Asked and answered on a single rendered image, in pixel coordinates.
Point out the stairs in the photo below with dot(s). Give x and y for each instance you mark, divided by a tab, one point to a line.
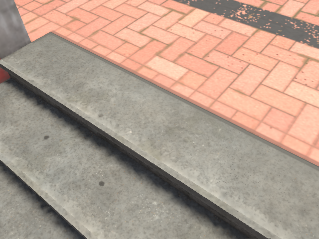
108	190

